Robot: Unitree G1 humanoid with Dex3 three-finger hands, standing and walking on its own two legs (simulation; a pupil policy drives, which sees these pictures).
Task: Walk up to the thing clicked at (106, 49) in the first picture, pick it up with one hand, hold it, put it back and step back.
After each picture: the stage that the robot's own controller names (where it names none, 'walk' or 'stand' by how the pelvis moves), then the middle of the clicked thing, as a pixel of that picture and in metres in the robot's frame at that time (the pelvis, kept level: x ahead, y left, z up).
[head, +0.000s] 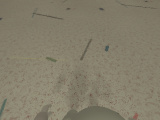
stand; (106, 48) +1.46 -0.35 -0.72
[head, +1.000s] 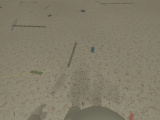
walk; (92, 49) +1.37 +0.06 -0.70
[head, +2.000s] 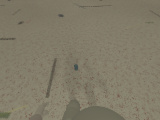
walk; (76, 67) +0.85 +0.28 -0.71
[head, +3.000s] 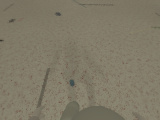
walk; (72, 82) +0.51 +0.25 -0.69
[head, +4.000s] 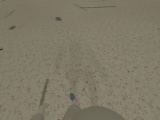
stand; (72, 96) +0.33 +0.23 -0.69
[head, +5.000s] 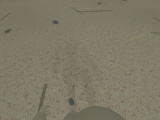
stand; (71, 101) +0.29 +0.22 -0.72
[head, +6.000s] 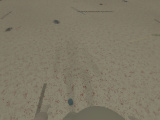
stand; (70, 102) +0.29 +0.22 -0.73
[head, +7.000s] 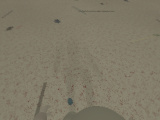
stand; (70, 101) +0.29 +0.22 -0.73
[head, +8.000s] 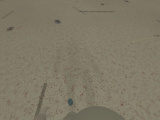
stand; (70, 102) +0.29 +0.22 -0.73
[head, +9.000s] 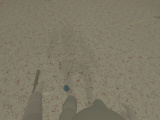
go down; (66, 88) +0.31 +0.23 -0.65
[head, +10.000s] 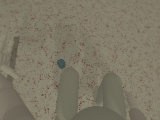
go down; (61, 64) +0.37 +0.25 -0.30
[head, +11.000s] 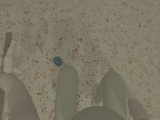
close in; (58, 61) +0.37 +0.26 -0.27
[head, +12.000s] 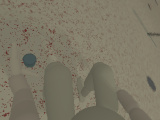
close; (29, 61) +0.35 +0.29 -0.21
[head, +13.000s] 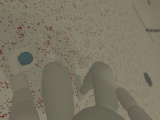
close; (26, 60) +0.35 +0.29 -0.22
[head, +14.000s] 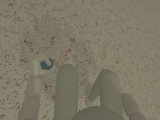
lift; (46, 65) +0.30 +0.28 -0.13
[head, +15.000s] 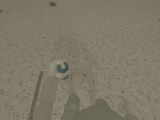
lift; (63, 71) +0.32 +0.18 +0.02
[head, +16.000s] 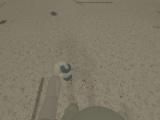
hold; (66, 72) +0.33 +0.17 +0.00
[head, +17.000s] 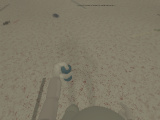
hold; (67, 73) +0.32 +0.17 +0.00
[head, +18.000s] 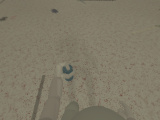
hold; (68, 73) +0.33 +0.16 -0.02
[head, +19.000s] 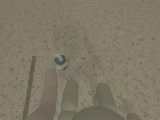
crouch; (61, 63) +0.38 +0.20 -0.07
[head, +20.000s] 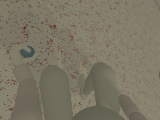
lower; (29, 54) +0.39 +0.29 -0.22
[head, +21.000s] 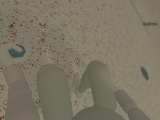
lower; (18, 53) +0.39 +0.31 -0.22
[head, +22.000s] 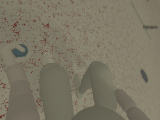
lower; (21, 53) +0.39 +0.31 -0.22
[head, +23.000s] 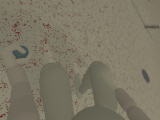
lower; (22, 54) +0.38 +0.31 -0.22
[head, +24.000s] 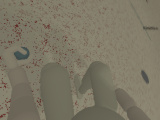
rest; (23, 55) +0.37 +0.30 -0.22
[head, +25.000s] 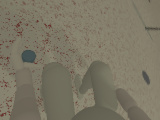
withdraw; (28, 58) +0.36 +0.27 -0.22
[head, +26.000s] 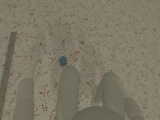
walk; (63, 61) +0.39 +0.23 -0.29
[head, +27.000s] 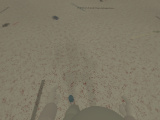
stand; (71, 98) +0.32 +0.19 -0.65
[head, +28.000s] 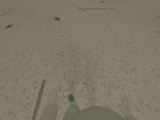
stand; (71, 98) +0.33 +0.21 -0.67
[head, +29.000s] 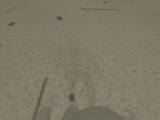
stand; (71, 97) +0.33 +0.20 -0.69
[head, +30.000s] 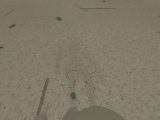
walk; (73, 95) +0.36 +0.20 -0.72
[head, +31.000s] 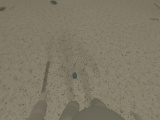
walk; (74, 75) +0.54 +0.16 -0.70
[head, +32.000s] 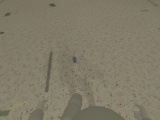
walk; (74, 59) +0.87 +0.29 -0.69
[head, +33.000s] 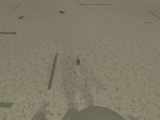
stand; (78, 62) +0.96 +0.23 -0.71
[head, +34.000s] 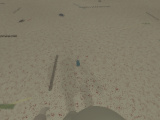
stand; (78, 63) +0.98 +0.23 -0.73
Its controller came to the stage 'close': yes
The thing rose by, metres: 0.72
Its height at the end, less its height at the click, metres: +0.00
